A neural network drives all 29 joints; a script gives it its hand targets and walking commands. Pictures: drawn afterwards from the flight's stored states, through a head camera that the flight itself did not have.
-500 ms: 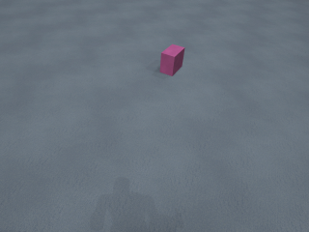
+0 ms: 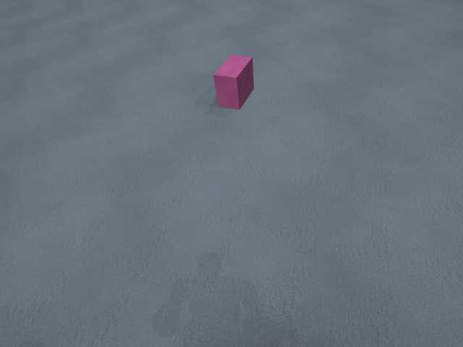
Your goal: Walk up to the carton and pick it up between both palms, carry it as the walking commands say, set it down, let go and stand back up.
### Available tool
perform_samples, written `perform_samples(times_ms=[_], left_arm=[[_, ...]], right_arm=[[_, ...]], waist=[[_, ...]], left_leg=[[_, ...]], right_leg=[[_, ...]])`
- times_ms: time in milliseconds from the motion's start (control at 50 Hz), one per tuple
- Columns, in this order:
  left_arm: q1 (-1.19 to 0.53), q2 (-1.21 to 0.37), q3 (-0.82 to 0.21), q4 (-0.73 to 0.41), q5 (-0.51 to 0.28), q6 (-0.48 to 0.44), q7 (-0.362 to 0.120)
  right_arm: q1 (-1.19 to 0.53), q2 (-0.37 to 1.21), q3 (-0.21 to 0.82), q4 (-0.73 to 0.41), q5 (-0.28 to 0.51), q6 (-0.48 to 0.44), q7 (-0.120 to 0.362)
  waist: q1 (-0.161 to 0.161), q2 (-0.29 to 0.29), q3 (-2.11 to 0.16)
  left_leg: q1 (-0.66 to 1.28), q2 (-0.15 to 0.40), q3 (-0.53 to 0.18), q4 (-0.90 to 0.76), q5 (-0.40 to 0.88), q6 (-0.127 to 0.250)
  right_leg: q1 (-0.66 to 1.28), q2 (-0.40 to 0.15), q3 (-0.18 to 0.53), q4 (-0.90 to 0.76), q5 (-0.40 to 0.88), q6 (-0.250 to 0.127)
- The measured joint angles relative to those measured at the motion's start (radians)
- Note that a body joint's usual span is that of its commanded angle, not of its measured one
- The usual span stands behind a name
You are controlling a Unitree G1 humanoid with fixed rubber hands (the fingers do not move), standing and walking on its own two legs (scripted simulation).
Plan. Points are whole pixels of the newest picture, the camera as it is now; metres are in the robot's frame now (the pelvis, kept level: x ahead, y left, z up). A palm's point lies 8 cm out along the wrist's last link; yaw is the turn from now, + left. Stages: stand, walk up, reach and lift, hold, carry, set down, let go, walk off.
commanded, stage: walk up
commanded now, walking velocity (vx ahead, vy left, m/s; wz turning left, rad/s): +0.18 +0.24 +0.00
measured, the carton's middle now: (235, 82) +1.99 +0.10 -0.63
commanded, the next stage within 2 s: none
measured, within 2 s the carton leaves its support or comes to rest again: neither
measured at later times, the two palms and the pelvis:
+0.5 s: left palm (77, 296) +0.28 +0.38 -0.11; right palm (332, 282) +0.29 -0.16 -0.09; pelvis +0.22 +0.12 +0.00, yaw -7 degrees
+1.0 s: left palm (86, 185) +0.58 +0.47 -0.10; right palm (258, 228) +0.39 -0.02 -0.04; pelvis +0.47 +0.23 +0.04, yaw -7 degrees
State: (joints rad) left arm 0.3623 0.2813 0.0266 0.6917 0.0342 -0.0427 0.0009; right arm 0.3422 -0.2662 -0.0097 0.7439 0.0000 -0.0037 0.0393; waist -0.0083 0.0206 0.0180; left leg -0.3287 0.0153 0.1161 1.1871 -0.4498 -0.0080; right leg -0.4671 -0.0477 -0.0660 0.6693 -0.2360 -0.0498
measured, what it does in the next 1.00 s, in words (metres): walks ahead: left foot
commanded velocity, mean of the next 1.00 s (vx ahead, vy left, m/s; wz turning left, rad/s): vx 0.45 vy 0.11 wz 0.00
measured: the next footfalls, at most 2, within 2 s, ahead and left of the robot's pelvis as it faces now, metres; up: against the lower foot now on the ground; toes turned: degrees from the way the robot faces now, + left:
left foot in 0.48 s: +0.35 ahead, +0.19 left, +0.00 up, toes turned +0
right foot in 1.06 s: +0.53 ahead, +0.06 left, +0.00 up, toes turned -8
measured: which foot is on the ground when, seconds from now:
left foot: up 0.00-0.46, down 0.48-1.00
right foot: down 0.00-0.48, up 0.50-1.00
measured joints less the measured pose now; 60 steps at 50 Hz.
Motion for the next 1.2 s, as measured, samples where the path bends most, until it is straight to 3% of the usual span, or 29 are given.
perform_samples(times_ms=[140, 320, 380, 460, 500, 540, 600, 640, 740, 840, 900, 940, 960, 980, 1000, 1020, 1040, 1060, 1080, 1100, 1140, 1160, 1200], left_arm=[[0.089, -0.001, 0.000, 0.011, -0.013, -0.008, 0.022], [0.113, -0.001, 0.000, 0.011, -0.019, 0.002, 0.025], [0.117, -0.001, -0.001, 0.011, -0.019, 0.001, 0.025], [0.111, -0.001, -0.001, 0.017, -0.018, -0.002, 0.025], [0.098, 0.000, 0.000, 0.022, -0.018, 0.001, 0.025], [0.055, -0.004, 0.000, 0.034, -0.009, 0.012, 0.020], [0.018, -0.005, 0.000, 0.031, 0.001, 0.016, 0.005], [-0.005, -0.005, 0.000, 0.031, 0.001, 0.016, -0.005], [-0.070, -0.005, 0.000, 0.031, 0.001, 0.038, -0.027], [-0.137, -0.005, 0.000, 0.031, 0.001, 0.067, -0.041], [-0.146, -0.005, 0.000, 0.032, 0.001, 0.075, -0.043], [-0.142, -0.004, 0.000, 0.038, 0.000, 0.077, -0.043], [-0.134, -0.004, 0.000, 0.038, 0.000, 0.074, -0.041], [-0.117, -0.004, 0.000, 0.037, 0.000, 0.064, -0.035], [-0.096, -0.001, 0.001, 0.037, 0.000, 0.051, -0.026], [-0.071, 0.010, 0.002, 0.038, 0.000, 0.037, -0.017], [-0.040, 0.029, 0.005, 0.040, 0.000, 0.032, -0.009], [-0.015, 0.048, 0.012, 0.047, 0.000, 0.032, -0.005], [-0.004, 0.050, 0.021, 0.074, 0.000, 0.037, -0.005], [-0.007, 0.035, 0.020, 0.106, 0.000, 0.050, -0.005], [-0.015, -0.006, 0.020, 0.124, 0.003, 0.057, -0.005], [-0.022, -0.018, 0.021, 0.125, 0.003, 0.053, -0.008], [-0.043, -0.025, 0.021, 0.126, 0.005, 0.051, -0.012]], right_arm=[[-0.081, -0.010, 0.000, -0.019, 0.000, 0.047, 0.001], [-0.078, -0.012, 0.000, 0.023, 0.000, 0.079, 0.032], [-0.089, -0.013, 0.000, 0.019, 0.000, 0.060, 0.044], [-0.099, -0.012, 0.000, 0.017, 0.000, 0.027, 0.045], [-0.097, -0.010, 0.000, 0.022, 0.000, 0.001, 0.045], [-0.080, -0.003, 0.000, 0.044, 0.000, -0.013, 0.043], [-0.014, -0.002, 0.000, 0.061, 0.000, -0.014, 0.035], [0.039, -0.002, 0.000, 0.064, 0.000, -0.021, 0.027], [0.133, 0.014, 0.001, 0.079, 0.000, -0.042, 0.005], [0.196, 0.043, 0.001, 0.087, 0.000, -0.049, -0.019], [0.229, 0.057, 0.000, 0.095, 0.000, -0.050, -0.031], [0.237, 0.057, 0.000, 0.095, 0.000, -0.048, -0.038], [0.234, 0.056, 0.000, 0.090, 0.000, -0.044, -0.043], [0.228, 0.053, 0.000, 0.080, 0.000, -0.039, -0.045], [0.213, 0.049, 0.000, 0.071, 0.000, -0.036, -0.050], [0.207, 0.046, 0.000, 0.050, 0.000, -0.033, -0.054], [0.208, 0.042, 0.000, 0.023, 0.000, -0.033, -0.056], [0.209, 0.037, -0.001, 0.002, 0.000, -0.033, -0.056], [0.198, 0.024, -0.006, -0.010, 0.000, -0.031, -0.056], [0.172, 0.009, -0.015, -0.014, 0.000, -0.026, -0.056], [0.135, -0.013, -0.019, -0.042, 0.000, -0.018, -0.054], [0.122, -0.012, -0.019, -0.060, 0.000, -0.020, -0.053], [0.113, 0.006, -0.019, -0.060, 0.000, -0.039, -0.052]], waist=[[-0.002, -0.013, 0.047], [-0.002, -0.015, -0.089], [-0.003, -0.027, -0.123], [-0.003, -0.033, -0.122], [-0.004, -0.043, -0.103], [-0.006, -0.048, -0.078], [-0.005, -0.028, -0.073], [-0.004, -0.017, -0.071], [-0.003, -0.014, -0.061], [-0.003, -0.013, -0.028], [-0.003, -0.013, -0.020], [-0.002, -0.011, -0.023], [-0.001, -0.009, -0.016], [0.002, -0.010, -0.004], [0.005, -0.019, 0.015], [0.008, -0.049, 0.025], [0.006, -0.093, 0.024], [0.003, -0.139, 0.018], [0.001, -0.150, 0.012], [-0.002, -0.126, 0.009], [-0.002, -0.065, -0.010], [-0.001, -0.053, -0.014], [-0.003, -0.034, -0.023]], left_leg=[[-0.253, 0.002, -0.002, -0.081, 0.168, 0.000], [-0.306, 0.006, -0.003, -0.181, 0.311, -0.021], [-0.286, 0.009, -0.004, -0.327, 0.306, -0.022], [-0.198, 0.015, -0.004, -0.609, 0.261, -0.022], [-0.144, 0.006, 0.003, -0.679, 0.302, 0.000], [-0.134, -0.008, 0.005, -0.621, 0.281, 0.061], [-0.019, -0.009, 0.006, -0.711, 0.243, 0.078], [0.065, -0.009, 0.007, -0.788, 0.252, 0.052], [0.207, -0.023, 0.008, -0.873, 0.215, 0.047], [0.296, -0.034, 0.007, -0.905, 0.163, 0.034], [0.345, -0.034, 0.007, -0.932, 0.153, -0.014], [0.361, -0.036, 0.008, -0.951, 0.174, -0.096], [0.360, -0.035, 0.009, -0.932, 0.186, -0.162], [0.329, -0.036, 0.012, -0.852, 0.200, -0.237], [0.255, -0.041, 0.020, -0.684, 0.237, -0.285], [0.131, -0.063, 0.017, -0.391, 0.227, -0.290], [0.017, -0.092, 0.013, -0.123, 0.134, -0.261], [-0.062, -0.106, 0.007, 0.052, 0.034, -0.200], [-0.106, -0.078, -0.014, 0.114, -0.030, -0.131], [-0.105, -0.021, -0.050, 0.028, -0.053, -0.074], [-0.052, 0.059, -0.091, -0.326, 0.010, -0.032], [-0.018, 0.059, -0.082, -0.395, -0.045, 0.003], [0.007, 0.048, -0.067, -0.370, -0.115, 0.053]], right_leg=[[0.165, -0.019, 0.116, -0.221, 0.061, 0.018], [0.300, -0.034, 0.127, -0.311, -0.013, 0.049], [0.328, -0.044, 0.127, -0.335, -0.039, 0.068], [0.364, -0.055, 0.121, -0.330, -0.097, 0.123], [0.346, -0.067, 0.123, -0.208, -0.173, 0.130], [0.243, -0.054, 0.124, 0.109, -0.267, 0.122], [0.097, -0.025, 0.092, 0.411, -0.215, 0.116], [0.039, -0.025, 0.065, 0.459, -0.131, 0.114], [-0.065, -0.025, 0.044, 0.460, -0.006, 0.114], [-0.145, -0.014, 0.044, 0.449, 0.026, 0.114], [-0.153, 0.004, 0.037, 0.409, 0.022, 0.114], [-0.144, 0.020, 0.014, 0.334, -0.019, 0.114], [-0.112, 0.032, -0.005, 0.252, -0.064, 0.114], [-0.059, 0.043, -0.030, 0.138, -0.105, 0.100], [0.016, 0.046, -0.068, -0.003, -0.090, 0.068], [0.080, 0.036, -0.079, -0.119, -0.005, 0.021], [0.133, 0.010, -0.058, -0.177, 0.071, -0.020], [0.179, -0.024, -0.017, -0.187, 0.087, -0.038], [0.202, -0.048, -0.004, -0.160, -0.027, 0.008], [0.208, -0.045, -0.008, -0.111, -0.106, 0.069], [0.231, -0.029, -0.015, -0.082, -0.154, 0.158], [0.233, -0.037, -0.007, -0.052, -0.175, 0.160], [0.169, -0.024, 0.031, 0.204, -0.273, 0.145]])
